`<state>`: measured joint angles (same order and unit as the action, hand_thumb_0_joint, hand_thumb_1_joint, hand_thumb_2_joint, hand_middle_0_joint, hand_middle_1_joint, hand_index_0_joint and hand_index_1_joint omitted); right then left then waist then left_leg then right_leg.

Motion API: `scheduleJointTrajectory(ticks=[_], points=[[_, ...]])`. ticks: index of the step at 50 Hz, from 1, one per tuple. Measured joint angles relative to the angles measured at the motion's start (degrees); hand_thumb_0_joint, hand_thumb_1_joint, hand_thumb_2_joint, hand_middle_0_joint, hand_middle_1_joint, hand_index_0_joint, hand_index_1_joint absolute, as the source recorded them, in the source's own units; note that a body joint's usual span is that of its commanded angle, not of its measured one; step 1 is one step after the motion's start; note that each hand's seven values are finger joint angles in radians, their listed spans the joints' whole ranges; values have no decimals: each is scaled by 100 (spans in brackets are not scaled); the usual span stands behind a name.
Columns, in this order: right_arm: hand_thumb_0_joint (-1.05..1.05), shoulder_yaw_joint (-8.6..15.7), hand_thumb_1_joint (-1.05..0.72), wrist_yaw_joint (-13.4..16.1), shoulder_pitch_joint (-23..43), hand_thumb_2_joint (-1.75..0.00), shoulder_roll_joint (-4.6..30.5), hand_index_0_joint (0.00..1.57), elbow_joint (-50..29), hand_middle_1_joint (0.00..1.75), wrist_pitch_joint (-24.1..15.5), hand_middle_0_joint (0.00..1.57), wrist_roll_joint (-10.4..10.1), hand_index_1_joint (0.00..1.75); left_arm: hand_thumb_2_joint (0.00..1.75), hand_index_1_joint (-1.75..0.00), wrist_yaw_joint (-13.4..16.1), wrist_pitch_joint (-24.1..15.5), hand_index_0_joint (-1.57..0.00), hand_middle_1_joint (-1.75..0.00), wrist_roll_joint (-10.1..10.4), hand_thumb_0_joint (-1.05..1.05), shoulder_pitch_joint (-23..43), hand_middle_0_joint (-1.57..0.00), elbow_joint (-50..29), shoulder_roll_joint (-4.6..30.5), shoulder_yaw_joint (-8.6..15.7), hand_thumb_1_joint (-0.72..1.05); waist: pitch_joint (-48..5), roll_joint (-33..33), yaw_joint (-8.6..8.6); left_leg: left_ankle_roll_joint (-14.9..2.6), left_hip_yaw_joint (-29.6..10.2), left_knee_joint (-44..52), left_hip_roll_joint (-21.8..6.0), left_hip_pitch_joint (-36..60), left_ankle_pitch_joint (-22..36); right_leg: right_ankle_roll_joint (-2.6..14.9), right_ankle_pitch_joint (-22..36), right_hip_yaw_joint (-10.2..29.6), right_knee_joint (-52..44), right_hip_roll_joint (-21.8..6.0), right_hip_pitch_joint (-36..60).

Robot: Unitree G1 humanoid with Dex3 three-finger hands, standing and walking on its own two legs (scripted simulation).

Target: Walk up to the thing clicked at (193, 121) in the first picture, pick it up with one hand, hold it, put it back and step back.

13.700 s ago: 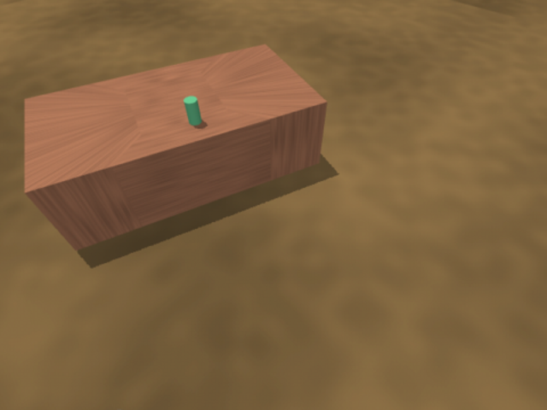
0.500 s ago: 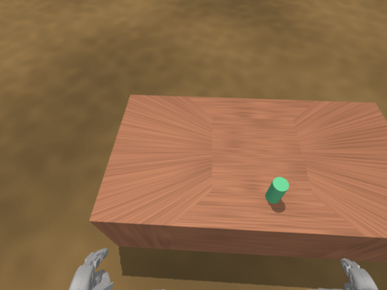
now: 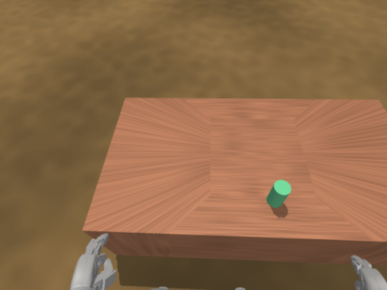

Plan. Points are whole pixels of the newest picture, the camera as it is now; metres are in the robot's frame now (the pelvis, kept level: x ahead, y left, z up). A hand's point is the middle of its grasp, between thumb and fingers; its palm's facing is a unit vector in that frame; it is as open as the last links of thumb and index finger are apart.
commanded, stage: go down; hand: right
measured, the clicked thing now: (278, 194) +0.45 -0.24 -0.29
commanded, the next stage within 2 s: none
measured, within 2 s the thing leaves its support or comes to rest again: neither
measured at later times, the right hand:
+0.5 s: hand out of the picture +0.13 -0.30 -0.08, palm faces +0.12 +0.94 -0.31, open 17.2 cm
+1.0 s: hand out of the picture +0.23 -0.36 -0.03, palm faces +0.22 +0.95 -0.21, open 17.1 cm
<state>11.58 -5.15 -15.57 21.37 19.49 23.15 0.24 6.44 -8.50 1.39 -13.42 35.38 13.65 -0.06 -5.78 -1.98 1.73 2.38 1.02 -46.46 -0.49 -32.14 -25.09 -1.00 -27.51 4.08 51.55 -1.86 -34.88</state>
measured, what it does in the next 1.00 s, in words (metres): stands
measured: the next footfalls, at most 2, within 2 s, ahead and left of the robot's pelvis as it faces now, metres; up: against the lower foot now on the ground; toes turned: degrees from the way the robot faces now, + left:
none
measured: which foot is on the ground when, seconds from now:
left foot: down 0.00-1.00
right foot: down 0.00-1.00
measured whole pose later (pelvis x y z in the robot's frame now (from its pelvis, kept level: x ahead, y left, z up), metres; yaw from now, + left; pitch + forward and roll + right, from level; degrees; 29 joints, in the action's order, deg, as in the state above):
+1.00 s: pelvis -0.04 +0.00 -0.02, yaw +0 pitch +12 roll +3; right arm 30.6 -21.8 4.6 36.0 38.1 10.2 -5.4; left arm 10.0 -12.9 0.0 -16.1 39.0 16.3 -0.9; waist -4.7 -1.2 2.9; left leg 2.4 1.0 -52.0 -0.1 -40.4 -24.1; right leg -0.9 -26.8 4.5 57.5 -2.0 -43.3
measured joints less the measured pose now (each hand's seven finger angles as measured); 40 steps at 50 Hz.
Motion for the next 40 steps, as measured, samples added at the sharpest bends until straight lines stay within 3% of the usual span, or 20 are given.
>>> scheduleJointTrajectory(ticks=[8, 15, 27, 31, 35, 40], points=[[-1, 250, 45, -22, -226, -5, 32, 6, -497, 5, 193, 7, -84, 5, 89, -29, 102, -93, -20, -29, -19, 1, -97, -19, -73, -18, -40, 91, -59, 47, -41, -21, 57, -297, 8, -254, -128, -25, -102, 68, 281, 0, -267], [-1, 505, 45, -247, -379, -5, 210, 6, -696, 5, 173, 7, -192, 5, 89, -29, 243, -196, -20, -29, -36, 1, -128, -19, -79, -7, -67, 91, -154, 38, -19, -34, 102, -475, 19, -355, -184, -39, -156, 122, 479, -3, -392], [-1, 626, 47, -510, -513, -6, 303, 5, -892, 6, 183, 6, -271, 6, 88, -29, 360, -393, -20, -30, -43, 1, -196, -19, -135, 40, -53, 91, -134, 18, -13, -16, 102, -558, 20, -489, -95, -17, -87, 131, 600, 5, -546], [-1, 756, 48, -479, -233, -7, 374, 5, -838, 6, 82, 6, -290, 6, 88, -29, 414, -454, -20, -30, -72, 1, -203, -19, -60, 34, -80, 91, -58, 66, -53, -17, 114, -625, 6, -544, -85, -19, -63, 147, 655, 23, -604], [-1, 1048, 48, -489, 354, -7, 597, 5, -491, 6, -175, 6, -383, 6, 88, -29, 469, -535, -21, -30, -92, 1, -162, -20, 101, 25, -145, 91, 13, 116, -57, -24, 144, -674, 5, -578, -74, -30, -42, 181, 707, 28, -651], [-1, 1406, 47, -784, 1177, -6, 1044, 5, 375, 6, -515, 6, -502, 6, 88, -29, 480, -562, -21, -30, -95, 1, -92, -20, 263, 61, -207, 91, 35, 107, 42, -32, 154, -627, 23, -613, -11, -37, 7, 193, 684, 13, -697]])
